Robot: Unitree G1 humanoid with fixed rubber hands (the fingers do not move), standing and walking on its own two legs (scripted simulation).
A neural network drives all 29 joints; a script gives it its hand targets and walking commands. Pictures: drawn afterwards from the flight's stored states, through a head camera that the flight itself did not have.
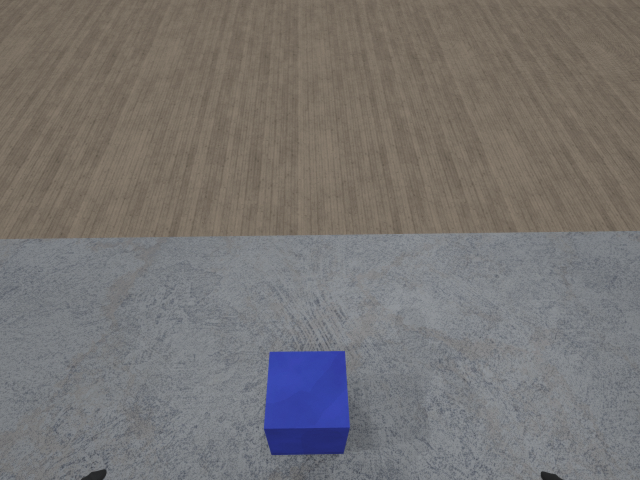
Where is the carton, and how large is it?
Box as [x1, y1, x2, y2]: [264, 351, 349, 454]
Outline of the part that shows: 270,352 264,430 271,454 343,453 349,428 344,351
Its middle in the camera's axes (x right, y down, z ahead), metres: -0.04 +0.47 +1.10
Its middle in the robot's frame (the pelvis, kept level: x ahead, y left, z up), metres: +0.44 +0.04 -0.66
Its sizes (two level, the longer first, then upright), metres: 0.210 0.200 0.250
